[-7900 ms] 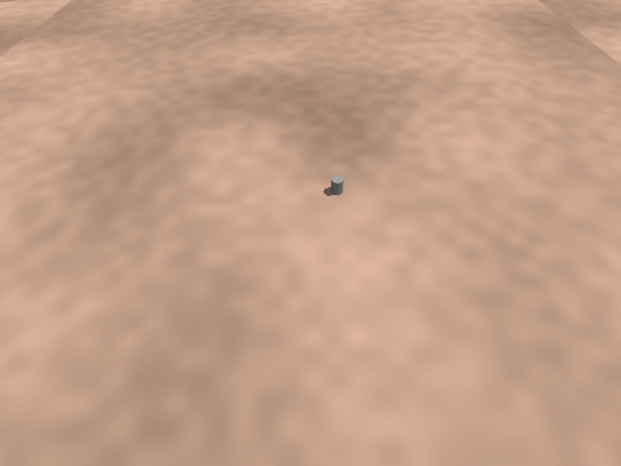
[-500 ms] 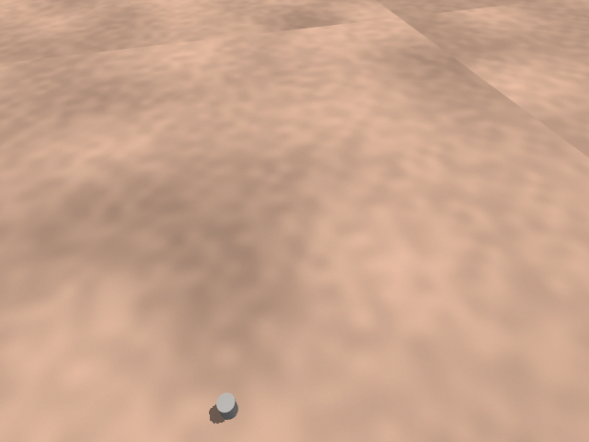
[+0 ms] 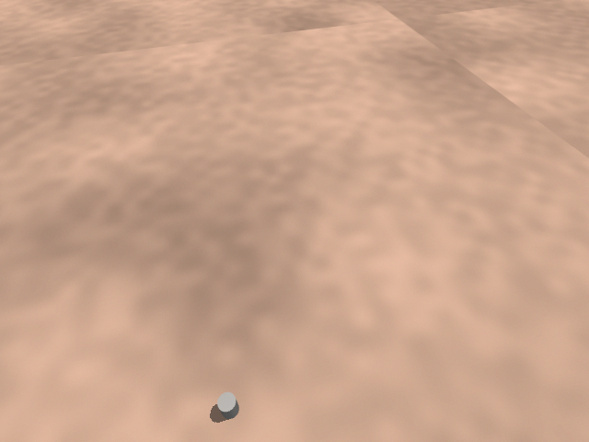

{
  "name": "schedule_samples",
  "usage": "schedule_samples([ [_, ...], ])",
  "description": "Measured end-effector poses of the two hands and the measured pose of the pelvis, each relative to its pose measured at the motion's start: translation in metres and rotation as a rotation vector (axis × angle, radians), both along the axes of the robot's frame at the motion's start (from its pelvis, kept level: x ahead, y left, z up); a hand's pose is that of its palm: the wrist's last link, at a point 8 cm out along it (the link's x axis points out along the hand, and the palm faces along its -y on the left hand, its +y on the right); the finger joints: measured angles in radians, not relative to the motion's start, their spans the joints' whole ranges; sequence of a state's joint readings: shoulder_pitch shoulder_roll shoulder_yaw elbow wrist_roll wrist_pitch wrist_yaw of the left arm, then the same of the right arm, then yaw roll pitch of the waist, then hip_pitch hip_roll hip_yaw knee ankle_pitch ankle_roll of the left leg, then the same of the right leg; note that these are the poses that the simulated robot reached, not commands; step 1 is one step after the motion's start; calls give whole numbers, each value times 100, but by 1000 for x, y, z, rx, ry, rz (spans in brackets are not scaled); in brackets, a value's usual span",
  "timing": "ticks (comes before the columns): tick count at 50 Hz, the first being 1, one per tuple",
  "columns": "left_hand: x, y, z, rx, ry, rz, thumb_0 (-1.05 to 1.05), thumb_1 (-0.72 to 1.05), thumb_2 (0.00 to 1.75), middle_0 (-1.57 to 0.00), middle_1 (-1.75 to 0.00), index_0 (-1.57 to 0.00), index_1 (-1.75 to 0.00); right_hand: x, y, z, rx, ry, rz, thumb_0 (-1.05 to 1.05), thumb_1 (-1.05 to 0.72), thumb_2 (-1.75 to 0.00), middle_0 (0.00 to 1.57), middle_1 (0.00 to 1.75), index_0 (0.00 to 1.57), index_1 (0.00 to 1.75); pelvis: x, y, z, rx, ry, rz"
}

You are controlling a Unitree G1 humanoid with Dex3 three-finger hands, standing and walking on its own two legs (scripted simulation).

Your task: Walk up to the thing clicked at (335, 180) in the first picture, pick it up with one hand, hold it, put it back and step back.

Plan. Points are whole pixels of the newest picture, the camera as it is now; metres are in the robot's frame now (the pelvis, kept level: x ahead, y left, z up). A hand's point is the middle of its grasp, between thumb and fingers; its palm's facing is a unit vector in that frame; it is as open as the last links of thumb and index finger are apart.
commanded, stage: stand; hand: left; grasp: from above
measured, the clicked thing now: (228, 405) +0.41 +0.24 -0.74
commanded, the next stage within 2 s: rise first in 0.78 s
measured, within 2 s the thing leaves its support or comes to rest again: neither
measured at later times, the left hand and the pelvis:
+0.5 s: hand out of the picture +0.07 +0.25 -0.16, palm faces -0.04 -0.94 -0.34, open 7.4 cm; pelvis +0.01 +0.00 +0.00, yaw +0 degrees
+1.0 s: hand out of the picture +0.11 +0.25 -0.16, palm faces +0.04 -0.94 -0.33, open 7.7 cm; pelvis +0.00 +0.00 -0.01, yaw +1 degrees
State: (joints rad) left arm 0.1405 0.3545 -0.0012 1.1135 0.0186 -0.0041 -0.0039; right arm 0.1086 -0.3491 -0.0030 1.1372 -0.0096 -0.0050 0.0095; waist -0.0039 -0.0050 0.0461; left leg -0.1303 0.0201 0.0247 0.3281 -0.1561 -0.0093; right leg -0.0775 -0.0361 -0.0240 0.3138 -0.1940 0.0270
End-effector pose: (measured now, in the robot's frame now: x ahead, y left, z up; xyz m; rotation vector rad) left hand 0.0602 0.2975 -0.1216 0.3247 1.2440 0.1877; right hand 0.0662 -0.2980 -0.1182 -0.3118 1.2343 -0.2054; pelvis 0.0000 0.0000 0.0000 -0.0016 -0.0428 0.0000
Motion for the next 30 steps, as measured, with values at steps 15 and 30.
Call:
schedule_samples([
  [15,0,-1,-1,-2,13,3,1,90,90,-21,-30,-21,-30,0,0,-1,2,13,0,1,-91,-90,20,30,21,30,3,0,0,1,5,1],
  [30,10,-1,0,-1,-7,0,1,90,90,-21,-30,-21,-30,13,1,0,0,-11,9,1,-91,-90,20,30,21,30,8,0,0,1,4,0],
])
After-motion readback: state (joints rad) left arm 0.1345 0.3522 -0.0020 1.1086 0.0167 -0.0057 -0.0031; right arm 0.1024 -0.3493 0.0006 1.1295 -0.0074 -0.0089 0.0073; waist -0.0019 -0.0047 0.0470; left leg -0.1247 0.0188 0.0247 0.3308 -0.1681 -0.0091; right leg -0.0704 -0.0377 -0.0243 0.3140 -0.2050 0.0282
